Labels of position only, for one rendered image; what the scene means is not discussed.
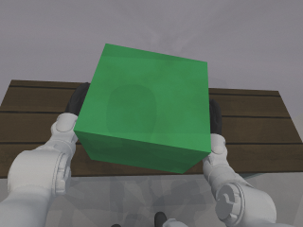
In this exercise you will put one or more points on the robot right foot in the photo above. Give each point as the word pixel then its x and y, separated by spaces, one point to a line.
pixel 159 219

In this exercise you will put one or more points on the carton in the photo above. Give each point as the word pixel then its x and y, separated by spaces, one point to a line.
pixel 146 109

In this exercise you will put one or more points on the right robot hand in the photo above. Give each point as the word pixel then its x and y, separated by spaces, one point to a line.
pixel 215 117

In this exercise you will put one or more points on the table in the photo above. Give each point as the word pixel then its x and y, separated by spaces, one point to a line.
pixel 260 136

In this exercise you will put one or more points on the left robot hand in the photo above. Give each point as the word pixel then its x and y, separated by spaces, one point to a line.
pixel 76 100

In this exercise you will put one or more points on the robot left forearm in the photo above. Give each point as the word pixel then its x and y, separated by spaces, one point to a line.
pixel 63 139

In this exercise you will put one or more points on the left robot upper arm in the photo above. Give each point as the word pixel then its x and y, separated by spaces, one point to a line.
pixel 37 178

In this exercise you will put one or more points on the right robot upper arm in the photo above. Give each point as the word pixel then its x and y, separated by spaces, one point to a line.
pixel 239 205

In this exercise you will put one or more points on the robot right forearm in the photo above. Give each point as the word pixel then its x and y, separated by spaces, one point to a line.
pixel 216 169

